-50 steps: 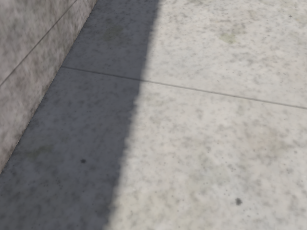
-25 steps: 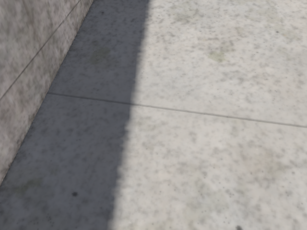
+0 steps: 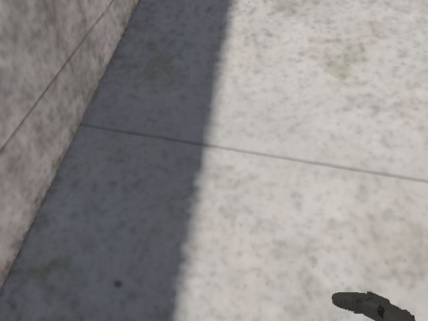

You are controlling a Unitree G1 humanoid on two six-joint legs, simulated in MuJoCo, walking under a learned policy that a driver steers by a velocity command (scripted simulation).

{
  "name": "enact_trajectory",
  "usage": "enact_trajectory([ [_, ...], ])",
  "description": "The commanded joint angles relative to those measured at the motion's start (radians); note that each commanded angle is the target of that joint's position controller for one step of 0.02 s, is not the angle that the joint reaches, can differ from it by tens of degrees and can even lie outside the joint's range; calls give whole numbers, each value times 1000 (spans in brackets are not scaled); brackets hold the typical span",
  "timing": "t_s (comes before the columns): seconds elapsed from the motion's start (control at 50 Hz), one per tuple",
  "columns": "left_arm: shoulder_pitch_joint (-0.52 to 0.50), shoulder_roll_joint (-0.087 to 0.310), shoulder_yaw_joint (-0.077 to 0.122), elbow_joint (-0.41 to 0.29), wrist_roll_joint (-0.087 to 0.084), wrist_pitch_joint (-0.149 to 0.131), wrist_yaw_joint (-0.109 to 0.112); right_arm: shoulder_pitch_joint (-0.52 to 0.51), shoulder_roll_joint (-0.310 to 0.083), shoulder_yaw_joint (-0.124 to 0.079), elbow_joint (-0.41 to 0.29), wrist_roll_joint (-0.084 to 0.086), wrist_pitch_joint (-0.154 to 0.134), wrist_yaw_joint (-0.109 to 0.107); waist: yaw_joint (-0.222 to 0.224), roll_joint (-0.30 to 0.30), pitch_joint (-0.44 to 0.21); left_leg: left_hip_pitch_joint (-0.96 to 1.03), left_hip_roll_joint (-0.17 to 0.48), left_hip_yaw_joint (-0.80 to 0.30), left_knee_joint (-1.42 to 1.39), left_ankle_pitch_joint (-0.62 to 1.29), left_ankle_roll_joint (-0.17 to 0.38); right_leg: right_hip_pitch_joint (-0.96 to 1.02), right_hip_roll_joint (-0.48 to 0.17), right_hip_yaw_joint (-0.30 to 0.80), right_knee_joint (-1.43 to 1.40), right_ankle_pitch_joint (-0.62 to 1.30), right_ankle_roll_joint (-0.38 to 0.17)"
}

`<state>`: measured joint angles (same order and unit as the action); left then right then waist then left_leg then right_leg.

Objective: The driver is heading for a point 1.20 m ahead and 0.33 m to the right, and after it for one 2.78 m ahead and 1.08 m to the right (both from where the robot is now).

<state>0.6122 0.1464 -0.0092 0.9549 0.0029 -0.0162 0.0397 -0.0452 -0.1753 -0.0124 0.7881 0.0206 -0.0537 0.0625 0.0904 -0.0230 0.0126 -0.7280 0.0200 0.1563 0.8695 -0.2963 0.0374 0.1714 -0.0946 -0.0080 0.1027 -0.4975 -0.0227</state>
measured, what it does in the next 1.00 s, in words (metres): climbs: left foot 0.04 m higher, then right foot 0.06 m higher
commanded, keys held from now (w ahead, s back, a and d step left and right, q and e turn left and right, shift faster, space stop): w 0.62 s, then w+e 0.38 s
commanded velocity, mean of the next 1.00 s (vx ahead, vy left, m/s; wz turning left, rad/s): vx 0.49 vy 0.00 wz -0.12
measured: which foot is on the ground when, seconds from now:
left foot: up 0.00-0.02, down 0.04-0.58, up 0.60-1.00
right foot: down 0.00-0.06, up 0.08-0.52, down 0.54-1.00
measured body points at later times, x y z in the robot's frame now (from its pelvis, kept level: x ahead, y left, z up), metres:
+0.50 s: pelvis +0.28 +0.02 +0.05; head +0.31 +0.03 +0.50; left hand +0.53 +0.20 -0.03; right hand +0.22 -0.20 -0.09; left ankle +0.14 +0.12 -0.69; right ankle +0.46 -0.10 -0.61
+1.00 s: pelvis +0.56 +0.02 +0.11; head +0.58 +0.00 +0.56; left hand +0.56 +0.27 -0.02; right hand +0.78 -0.20 +0.03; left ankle +0.74 +0.15 -0.57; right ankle +0.46 -0.08 -0.64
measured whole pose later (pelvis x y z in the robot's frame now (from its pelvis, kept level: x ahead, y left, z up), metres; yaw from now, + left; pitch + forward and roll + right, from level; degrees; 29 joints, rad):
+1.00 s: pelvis +0.56 +0.02 +0.11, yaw -7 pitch +4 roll +1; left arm 0.46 0.18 0.02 0.88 -0.01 -0.05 0.03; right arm -0.03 -0.19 0.01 0.74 0.02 -0.08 0.02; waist 0.09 0.03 -0.02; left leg -0.70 0.06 0.01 0.74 -0.16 -0.07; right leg -0.05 0.01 0.05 0.25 -0.42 -0.05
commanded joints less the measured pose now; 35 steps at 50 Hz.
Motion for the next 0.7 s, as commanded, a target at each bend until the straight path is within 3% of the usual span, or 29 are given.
enact_trajectory([
  [0.02, 1, 207, 40, -18, -4, 2, 8, 88, -130, -51, -71, 16, -15, 1, -208, -260, -85, 405, -106, 44, -139, -51, 82, -120, -183, -4, 369, 1344, -127],
  [0.04, -76, 233, 43, -48, 0, -6, 8, 280, -205, -82, -23, 29, -5, -6, -310, -232, -208, 737, -34, -104, -186, 6, 108, -305, -159, 1, 588, 1232, -91],
  [0.06, -77, 133, 10, -93, 38, -22, -1, 457, -302, -101, 22, 24, 10, -27, -304, 65, -406, 1128, 230, -466, -222, -180, 176, -613, -53, 12, 922, 535, -63],
  [0.08, -61, 70, 9, -101, -1, -57, -20, 553, -303, -100, 57, 15, 18, -38, -278, 289, -539, 1223, 410, -1071, -581, -555, 298, -847, 165, 168, 1181, -24, -34],
  [0.1, -191, 158, 44, -124, -37, -90, -32, 471, -233, -77, 69, 11, 3, -49, -267, 192, -297, 1068, 388, -1050, -704, -533, 243, -977, 133, 250, 1340, 13, -40],
  [0.12, -291, 159, 48, -166, -56, -101, -35, 387, -177, -58, 78, -2, -12, -54, -209, 134, -114, 885, 360, -855, -664, -391, 205, -1035, 78, 179, 1404, 83, -51],
  [0.14, -330, 144, 44, -182, -40, -95, -33, 312, -112, -35, 82, -13, -25, -44, -146, 22, -40, 705, 318, -669, -665, -214, 174, -982, 17, 131, 1389, 163, -60],
  [0.16, -308, 135, 51, -180, -33, -82, -28, 260, -63, -22, 92, -36, -39, -34, -85, 39, -22, 578, 257, -510, -666, -77, 147, -918, -26, 116, 1380, 259, -68],
  [0.18, -271, 105, 47, -173, -37, -63, -32, 247, -30, -15, 108, -45, -43, -25, -47, 83, -24, 513, 211, -393, -662, -25, 126, -877, -38, 110, 1415, 292, -80],
  [0.2, -261, 78, 41, -169, -40, -49, -38, 266, -17, -11, 126, -40, -44, -20, -36, 91, -17, 479, 181, -321, -657, 24, 123, -892, -40, 96, 1456, 293, -89],
  [0.24, -294, 52, 28, -194, -41, -27, -42, 285, -45, -8, 153, -31, -46, -20, -10, 94, 40, 397, 178, -265, -697, 38, 137, -995, -44, 79, 1510, 300, -74],
  [0.26, -335, 53, 23, -216, -32, -22, -43, 299, -56, -6, 160, -33, -46, -23, -10, 92, 61, 373, 169, -238, -707, 55, 140, -1046, -44, 73, 1501, 331, -59],
  [0.3, -420, 73, 16, -259, -5, -24, -49, 334, -74, 0, 165, -34, -45, -35, -21, 93, 68, 348, 138, -191, -725, 96, 145, -1087, -48, 35, 1399, 415, -20],
  [0.32, -466, 92, 17, -275, 0, -29, -49, 360, -82, 2, 167, -35, -44, -45, -38, 85, 62, 365, 134, -186, -735, 126, 151, -1092, -52, 16, 1332, 449, 2],
  [0.36, -577, 102, 11, -304, -1, -42, -51, 421, -105, 1, 175, -30, -41, -65, -86, 58, 39, 462, 135, -176, -753, 213, 146, -1075, -54, -25, 1138, 494, 27],
  [0.4, -705, 73, -4, -339, -11, -52, -56, 500, -134, -5, 190, -20, -33, -79, -144, 50, 35, 608, 176, -202, -786, 274, 144, -1069, -33, -69, 958, 450, 28],
  [0.44, -764, 51, -15, -369, -21, -59, -71, 544, -163, -12, 202, -14, -13, -85, -155, 78, 48, 764, 237, -216, -781, 352, 145, -1090, -11, -93, 845, 340, 7],
  [0.46, -769, 54, -14, -376, -22, -63, -81, 546, -166, -13, 201, -15, -1, -84, -145, 99, 48, 817, 248, -195, -756, 441, 141, -1074, 8, -116, 808, 278, -13],
  [0.5, -725, 86, 0, -380, -14, -68, -93, 539, -175, -12, 193, -22, 13, -81, -93, 177, -13, 861, 243, -141, -624, 872, 128, -925, 81, -177, 773, 130, -64],
  [0.52, -648, 112, 14, -372, -17, -65, -95, 534, -187, -14, 192, -26, 19, -82, -38, 234, -74, 868, 250, -132, -518, 1113, 120, -800, 122, -190, 738, 93, -90],
  [0.54, -485, 164, 41, -331, -25, -61, -93, 490, -189, -12, 177, -26, 22, -84, 56, 244, -167, 820, 228, -111, -350, 1240, 96, -568, 143, -162, 643, 179, -127],
  [0.56, -281, 250, 75, -277, -20, -52, -83, 437, -187, -7, 136, -30, 14, -85, 138, 186, -295, 596, 200, -112, -118, 1030, 62, -202, 43, 2, 613, 237, -175],
  [0.58, -137, 341, 111, -225, -9, -44, -74, 543, -69, 20, 105, -28, -16, -72, 89, -143, -511, 192, 30, -143, 264, 374, 8, 246, -226, 523, 441, -83, -330],
  [0.6, -67, 318, 101, -193, -19, -27, -51, 443, -99, 5, 111, -30, -46, -46, 125, -193, -542, 20, -86, -285, 468, -175, 3, 270, -301, 911, 149, -259, -353],
  [0.62, -186, 264, 83, -190, -5, -40, -35, 330, -163, -27, 67, 13, -67, -35, 67, -132, -271, -139, -40, -317, 625, -147, 15, 101, -301, 817, 120, -215, -303],
  [0.64, -275, 209, 65, -198, 8, -50, -36, 246, -152, -22, 28, 17, -73, -38, 23, -37, -141, -143, 21, -264, 651, -79, 28, -99, -266, 643, 140, -87, -272],
  [0.66, -340, 152, 48, -188, 17, -61, -48, 226, -129, -20, 9, 5, -66, -43, -39, 32, -74, -79, 64, -235, 613, -3, 37, -278, -213, 482, 117, 50, -242],
  [0.68, -384, 104, 36, -179, 24, -70, -59, 275, -107, -20, 10, -1, -53, -48, -107, 8, -55, 0, 98, -240, 579, 64, 44, -393, -153, 355, 105, 151, -215],
  [0.7, -398, 76, 29, -164, 20, -72, -69, 324, -81, -15, 15, -3, -39, -47, -143, -25, -52, 42, 101, -236, 571, 83, 44, -448, -110, 267, 102, 177, -206],
])
Keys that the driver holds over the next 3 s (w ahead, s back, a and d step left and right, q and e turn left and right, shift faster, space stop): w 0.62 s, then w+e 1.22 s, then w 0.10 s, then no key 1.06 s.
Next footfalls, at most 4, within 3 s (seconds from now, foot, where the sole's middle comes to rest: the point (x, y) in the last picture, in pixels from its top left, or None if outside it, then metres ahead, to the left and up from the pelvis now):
0.04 left None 0.18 0.12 -0.72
0.54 right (285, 293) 0.51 -0.09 -0.67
1.04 left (214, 198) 0.79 0.14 -0.63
1.54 right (328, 169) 0.90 -0.23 -0.60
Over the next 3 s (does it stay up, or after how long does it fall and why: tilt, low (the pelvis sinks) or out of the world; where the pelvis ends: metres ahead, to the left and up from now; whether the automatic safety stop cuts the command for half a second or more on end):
stays up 1.16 -0.36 0.21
